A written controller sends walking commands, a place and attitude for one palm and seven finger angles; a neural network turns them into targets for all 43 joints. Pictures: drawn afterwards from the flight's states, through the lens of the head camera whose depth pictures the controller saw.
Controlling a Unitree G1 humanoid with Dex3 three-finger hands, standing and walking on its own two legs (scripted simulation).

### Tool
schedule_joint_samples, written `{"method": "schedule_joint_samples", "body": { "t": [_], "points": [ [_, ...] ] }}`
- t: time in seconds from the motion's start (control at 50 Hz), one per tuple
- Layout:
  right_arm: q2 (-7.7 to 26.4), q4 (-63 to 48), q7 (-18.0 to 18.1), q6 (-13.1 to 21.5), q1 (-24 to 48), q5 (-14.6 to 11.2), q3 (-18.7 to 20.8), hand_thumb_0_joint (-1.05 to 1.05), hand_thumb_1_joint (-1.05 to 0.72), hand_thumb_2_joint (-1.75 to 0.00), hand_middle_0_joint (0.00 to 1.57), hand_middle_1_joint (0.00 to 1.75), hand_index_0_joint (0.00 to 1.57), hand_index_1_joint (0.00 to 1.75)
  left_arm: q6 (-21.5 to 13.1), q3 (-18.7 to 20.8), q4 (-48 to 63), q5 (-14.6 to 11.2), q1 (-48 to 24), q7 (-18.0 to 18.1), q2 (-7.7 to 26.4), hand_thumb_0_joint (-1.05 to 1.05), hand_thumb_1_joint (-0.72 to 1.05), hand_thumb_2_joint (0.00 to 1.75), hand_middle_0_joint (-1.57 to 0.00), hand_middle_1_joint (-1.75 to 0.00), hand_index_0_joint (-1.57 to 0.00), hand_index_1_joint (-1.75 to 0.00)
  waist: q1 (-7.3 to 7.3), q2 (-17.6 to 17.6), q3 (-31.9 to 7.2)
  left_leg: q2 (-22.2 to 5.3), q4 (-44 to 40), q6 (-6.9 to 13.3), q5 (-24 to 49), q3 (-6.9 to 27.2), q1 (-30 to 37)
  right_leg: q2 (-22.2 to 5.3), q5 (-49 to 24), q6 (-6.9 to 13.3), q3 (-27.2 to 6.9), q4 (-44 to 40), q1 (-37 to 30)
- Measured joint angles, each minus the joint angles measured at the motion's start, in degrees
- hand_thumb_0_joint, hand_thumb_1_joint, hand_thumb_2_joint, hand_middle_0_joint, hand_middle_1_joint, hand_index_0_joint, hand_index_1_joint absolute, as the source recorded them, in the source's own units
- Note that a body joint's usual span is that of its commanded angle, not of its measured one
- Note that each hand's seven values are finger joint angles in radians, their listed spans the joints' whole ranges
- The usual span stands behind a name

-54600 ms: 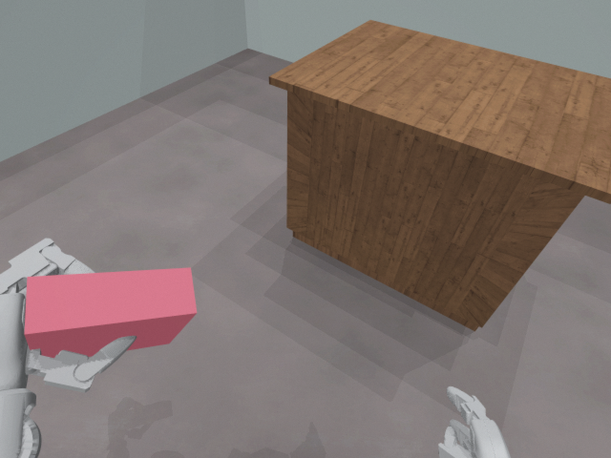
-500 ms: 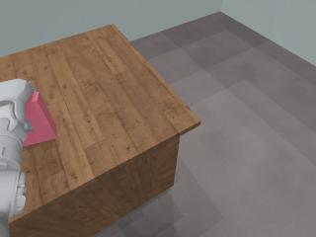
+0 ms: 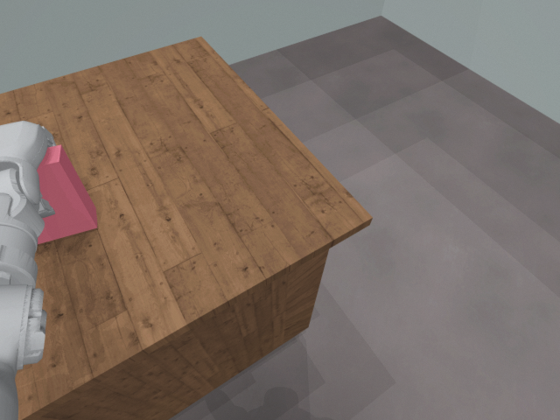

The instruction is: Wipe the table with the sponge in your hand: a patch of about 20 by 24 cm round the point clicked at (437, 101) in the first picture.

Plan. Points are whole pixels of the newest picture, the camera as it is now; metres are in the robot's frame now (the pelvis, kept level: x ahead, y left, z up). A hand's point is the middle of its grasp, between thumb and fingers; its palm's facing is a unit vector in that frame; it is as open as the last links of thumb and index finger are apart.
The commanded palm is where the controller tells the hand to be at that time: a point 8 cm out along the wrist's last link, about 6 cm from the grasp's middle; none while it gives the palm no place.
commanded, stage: slide back across to the first lane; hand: left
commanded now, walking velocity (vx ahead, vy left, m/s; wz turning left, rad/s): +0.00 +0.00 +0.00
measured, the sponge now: (41, 211) +0.42 +0.36 +0.05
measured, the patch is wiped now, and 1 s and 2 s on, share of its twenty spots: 1.00 1.00 1.00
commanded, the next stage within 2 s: wipe back along the first lane in 0.44 s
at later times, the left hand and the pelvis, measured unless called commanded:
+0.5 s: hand out of the picture +0.39 +0.42 +0.10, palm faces -0.10 -0.04 -0.99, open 9.1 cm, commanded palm +0.37 +0.42 +0.15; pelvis +0.02 +0.02 +0.01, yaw +1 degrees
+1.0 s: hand out of the picture +0.36 +0.41 +0.09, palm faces -0.08 -0.01 -1.00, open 9.1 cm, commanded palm +0.33 +0.39 +0.13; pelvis +0.01 +0.02 +0.01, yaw +1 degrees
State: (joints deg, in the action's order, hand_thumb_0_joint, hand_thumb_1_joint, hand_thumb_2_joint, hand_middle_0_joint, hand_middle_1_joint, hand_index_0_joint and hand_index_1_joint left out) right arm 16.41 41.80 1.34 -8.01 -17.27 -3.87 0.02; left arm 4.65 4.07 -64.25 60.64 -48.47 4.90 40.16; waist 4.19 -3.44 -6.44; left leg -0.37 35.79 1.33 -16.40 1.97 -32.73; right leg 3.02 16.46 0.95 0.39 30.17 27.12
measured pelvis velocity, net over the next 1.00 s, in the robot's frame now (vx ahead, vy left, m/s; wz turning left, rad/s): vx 0.01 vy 0.02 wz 0.02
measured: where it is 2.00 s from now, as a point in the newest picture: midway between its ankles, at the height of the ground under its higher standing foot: outside the picture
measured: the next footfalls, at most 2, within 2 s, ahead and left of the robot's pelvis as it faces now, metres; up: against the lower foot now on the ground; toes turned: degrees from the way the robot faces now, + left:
none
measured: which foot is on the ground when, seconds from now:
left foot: down 0.00-1.00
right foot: down 0.00-1.00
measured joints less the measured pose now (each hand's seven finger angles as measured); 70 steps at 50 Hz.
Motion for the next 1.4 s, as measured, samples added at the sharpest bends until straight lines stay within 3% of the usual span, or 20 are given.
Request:
{"method": "schedule_joint_samples", "body": {
  "t": [0.22, 0.36, 0.58, 0.96, 1.4],
  "points": [
    [0.1, 0.11, -0.76, -1.41, 0.52, -0.4, -0.03, 0.01, -0.9, -0.9, 0.2, 0.3, 0.2, 0.3, 1.34, 2.03, 4.1, -1.39, 5.55, -0.42, 0.05, 0.0, -0.51, 1.13, -0.82, -1.43, -0.88, -1.48, -0.9, 0.46, 0.31, 0.95, -2.12, 1.14, -0.35, -0.72, 4.95, -1.01, -0.19, -0.9, -0.73, -3.06, -5.34],
    [0.28, -1.03, -0.53, -1.57, 2.45, -0.29, 0.21, 0.01, -0.9, -0.9, 0.2, 0.3, 0.2, 0.3, -0.48, 2.67, 7.56, -1.53, 8.29, -2.81, 1.07, -0.01, -0.49, 1.12, -0.81, -1.44, -0.86, -1.49, -2.25, 0.75, 0.8, 1.51, -3.21, 1.54, -0.08, -0.56, 6.31, -1.54, -0.51, -0.89, -0.54, -4.52, -7.0],
    [0.49, -2.19, -0.54, -2.29, 4.74, -0.1, 0.45, 0.01, -0.9, -0.9, 0.2, 0.3, 0.2, 0.3, -3.13, 4.03, 13.07, -2.79, 13.04, -3.48, 1.59, -0.02, -0.47, 1.11, -0.8, -1.44, -0.85, -1.5, -4.09, 0.85, 1.22, 1.89, -3.48, 1.67, -0.06, 0.05, 7.07, -1.84, -0.5, -0.96, 0.08, -5.2, -8.18],
    [0.67, -2.0, -0.8, -3.18, 3.71, -0.44, 0.55, 0.01, -0.9, -0.9, 0.2, 0.3, 0.2, 0.3, -0.5, 2.13, 20.44, -5.47, 20.09, -2.15, 0.21, -0.03, -0.44, 1.09, -0.77, -1.48, -0.82, -1.53, -4.72, -0.21, 1.48, 1.8, -3.83, 1.4, 0.19, 0.3, 8.2, -1.74, -0.5, -0.98, 0.3, -5.24, -9.21],
    [0.34, -4.4, -1.35, -2.35, 8.56, -0.69, -0.05, 0.01, -0.9, -0.9, 0.2, 0.3, 0.2, 0.3, 7.18, -0.09, 39.0, -8.45, 34.01, -1.67, -4.95, -0.02, -0.42, 1.09, -0.75, -1.5, -0.8, -1.56, -6.41, -1.19, 1.57, 2.03, -4.98, 1.19, 0.29, 0.49, 12.8, -1.97, -0.14, -0.96, 0.45, -5.65, -13.55]
  ]
}}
